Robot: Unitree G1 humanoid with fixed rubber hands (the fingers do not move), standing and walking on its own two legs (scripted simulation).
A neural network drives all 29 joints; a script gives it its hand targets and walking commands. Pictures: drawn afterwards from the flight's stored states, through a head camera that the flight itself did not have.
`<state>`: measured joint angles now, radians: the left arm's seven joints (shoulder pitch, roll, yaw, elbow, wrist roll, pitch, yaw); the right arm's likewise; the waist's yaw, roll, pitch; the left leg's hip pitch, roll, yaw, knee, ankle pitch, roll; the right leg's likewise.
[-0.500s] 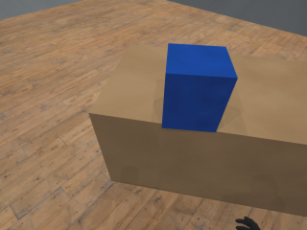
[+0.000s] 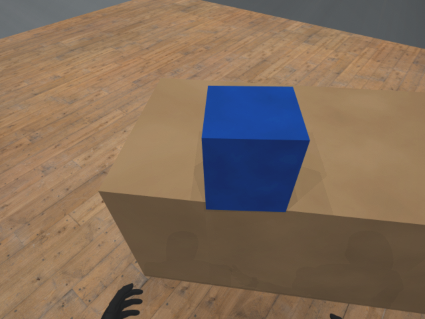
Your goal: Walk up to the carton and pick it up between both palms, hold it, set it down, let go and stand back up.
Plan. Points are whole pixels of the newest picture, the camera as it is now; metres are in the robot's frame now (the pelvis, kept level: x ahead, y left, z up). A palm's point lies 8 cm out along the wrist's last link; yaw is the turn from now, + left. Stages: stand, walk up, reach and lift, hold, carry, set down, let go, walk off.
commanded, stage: walk up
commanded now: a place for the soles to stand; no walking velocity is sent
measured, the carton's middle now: (247, 150) +0.53 -0.07 +0.02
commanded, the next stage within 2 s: reach and lift in 1.78 s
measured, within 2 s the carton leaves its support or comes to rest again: neither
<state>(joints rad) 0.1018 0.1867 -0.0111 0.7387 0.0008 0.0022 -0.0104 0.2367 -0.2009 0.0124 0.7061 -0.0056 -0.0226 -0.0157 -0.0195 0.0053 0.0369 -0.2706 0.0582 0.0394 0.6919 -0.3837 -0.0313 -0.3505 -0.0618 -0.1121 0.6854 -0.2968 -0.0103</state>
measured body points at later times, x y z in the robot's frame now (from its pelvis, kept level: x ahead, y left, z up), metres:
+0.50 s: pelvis -0.01 +0.00 +0.01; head +0.00 +0.00 +0.46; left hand +0.07 +0.24 -0.13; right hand +0.09 -0.24 -0.12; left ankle -0.01 +0.14 -0.72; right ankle +0.04 -0.11 -0.72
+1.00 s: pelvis +0.05 -0.05 +0.00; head +0.06 -0.05 +0.45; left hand +0.12 +0.18 -0.13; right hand +0.15 -0.28 -0.13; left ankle +0.07 +0.07 -0.72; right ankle +0.07 -0.16 -0.72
